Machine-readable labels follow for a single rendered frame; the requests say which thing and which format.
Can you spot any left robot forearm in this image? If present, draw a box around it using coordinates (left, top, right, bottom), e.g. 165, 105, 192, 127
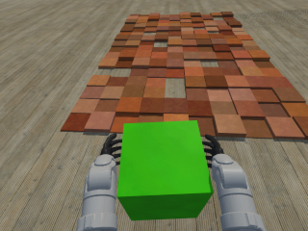
76, 154, 117, 231

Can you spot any right robot forearm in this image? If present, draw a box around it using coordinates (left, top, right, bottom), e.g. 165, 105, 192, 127
212, 153, 266, 231

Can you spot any robot right hand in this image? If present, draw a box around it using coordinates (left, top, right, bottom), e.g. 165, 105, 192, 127
202, 134, 224, 168

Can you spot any carton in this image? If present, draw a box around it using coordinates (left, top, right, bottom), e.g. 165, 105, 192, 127
116, 120, 214, 221

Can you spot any robot left hand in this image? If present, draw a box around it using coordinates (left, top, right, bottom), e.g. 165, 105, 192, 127
100, 133, 122, 166

